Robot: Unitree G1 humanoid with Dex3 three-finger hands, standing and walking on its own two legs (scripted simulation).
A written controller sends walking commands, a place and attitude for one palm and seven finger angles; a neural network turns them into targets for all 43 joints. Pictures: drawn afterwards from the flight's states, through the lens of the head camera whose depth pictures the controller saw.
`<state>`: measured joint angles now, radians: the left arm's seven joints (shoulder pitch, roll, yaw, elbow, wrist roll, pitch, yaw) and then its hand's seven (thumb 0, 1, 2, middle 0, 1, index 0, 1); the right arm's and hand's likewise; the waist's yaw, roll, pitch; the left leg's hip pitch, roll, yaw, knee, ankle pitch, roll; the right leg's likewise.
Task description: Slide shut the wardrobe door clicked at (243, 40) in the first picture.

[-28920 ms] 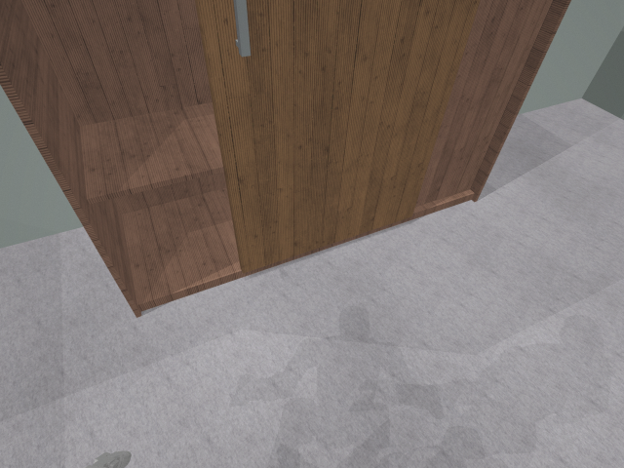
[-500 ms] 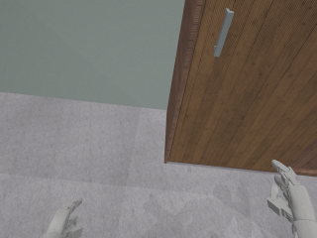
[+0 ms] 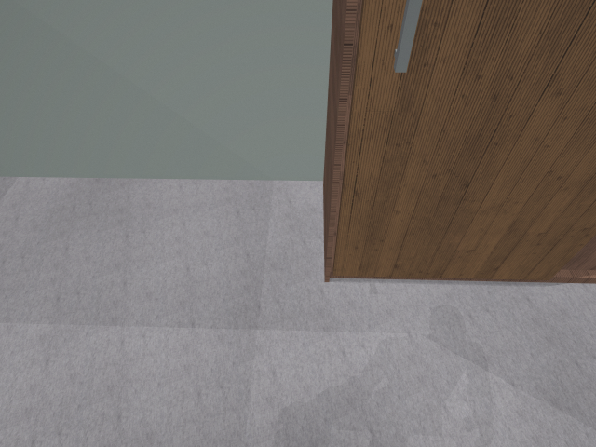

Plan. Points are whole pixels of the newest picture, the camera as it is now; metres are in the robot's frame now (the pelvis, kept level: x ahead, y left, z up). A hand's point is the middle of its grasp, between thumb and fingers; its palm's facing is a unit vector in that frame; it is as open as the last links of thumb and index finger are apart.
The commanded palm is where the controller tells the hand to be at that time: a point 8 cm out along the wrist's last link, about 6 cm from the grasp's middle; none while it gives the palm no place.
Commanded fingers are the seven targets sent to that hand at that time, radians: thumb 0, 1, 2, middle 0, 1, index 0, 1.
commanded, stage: let the arm hang, fingers relaxed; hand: right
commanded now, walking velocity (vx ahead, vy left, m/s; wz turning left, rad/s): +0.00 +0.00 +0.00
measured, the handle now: (406, 22) +0.77 -0.15 +0.20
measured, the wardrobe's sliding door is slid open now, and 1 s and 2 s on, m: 0.01 0.01 0.01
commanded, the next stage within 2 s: look to check the result in 0.48 s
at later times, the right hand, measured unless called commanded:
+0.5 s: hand out of the picture +0.15 -0.25 -0.14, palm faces -0.02 +0.94 -0.34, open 7.3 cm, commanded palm none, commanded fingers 0.00 -0.90 -0.90 0.20 0.30 0.20 0.30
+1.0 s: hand out of the picture +0.15 -0.23 -0.14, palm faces -0.02 +0.93 -0.36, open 7.3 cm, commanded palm none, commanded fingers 0.00 -0.90 -0.90 0.20 0.30 0.20 0.30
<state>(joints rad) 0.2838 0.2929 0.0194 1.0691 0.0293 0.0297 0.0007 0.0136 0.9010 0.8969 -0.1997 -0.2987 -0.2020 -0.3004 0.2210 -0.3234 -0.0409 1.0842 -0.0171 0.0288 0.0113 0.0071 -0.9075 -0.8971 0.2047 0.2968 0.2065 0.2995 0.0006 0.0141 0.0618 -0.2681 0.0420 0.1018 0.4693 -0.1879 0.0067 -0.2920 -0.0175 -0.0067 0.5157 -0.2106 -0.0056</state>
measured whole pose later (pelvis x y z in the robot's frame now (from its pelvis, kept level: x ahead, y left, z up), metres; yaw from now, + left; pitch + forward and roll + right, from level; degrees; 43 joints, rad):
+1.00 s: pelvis +0.06 +0.02 +0.01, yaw +1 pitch -1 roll +0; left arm 0.10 0.34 -0.01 1.12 0.02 0.01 0.00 0.01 0.90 0.90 -0.20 -0.30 -0.20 -0.30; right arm 0.10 -0.34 -0.01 1.13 -0.01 -0.01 0.00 0.00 -0.91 -0.90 0.20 0.30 0.20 0.30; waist 0.00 -0.02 0.05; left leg -0.09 0.02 0.09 0.32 -0.20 0.01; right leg -0.08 -0.03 -0.02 0.31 -0.20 0.02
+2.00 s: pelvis +0.05 +0.01 +0.01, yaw +1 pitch -2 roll +0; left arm 0.10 0.34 -0.01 1.13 0.01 0.00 0.00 0.01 0.90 0.90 -0.20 -0.30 -0.20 -0.30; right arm 0.10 -0.35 -0.01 1.14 -0.01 -0.01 0.01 0.00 -0.91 -0.90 0.20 0.30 0.20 0.30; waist 0.00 0.00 0.05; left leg -0.10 0.03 0.08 0.29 -0.17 -0.01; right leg -0.08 -0.02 -0.03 0.29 -0.18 0.01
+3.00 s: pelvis +0.05 +0.01 +0.01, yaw +1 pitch -2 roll +0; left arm 0.10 0.35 -0.01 1.13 0.01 0.00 0.00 0.01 0.90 0.90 -0.20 -0.30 -0.20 -0.30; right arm 0.10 -0.35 -0.01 1.13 -0.01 -0.01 0.01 0.00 -0.91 -0.90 0.20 0.30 0.20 0.30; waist 0.00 -0.01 0.05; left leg -0.08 0.03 0.08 0.29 -0.18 0.00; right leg -0.07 -0.02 -0.03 0.27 -0.17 0.01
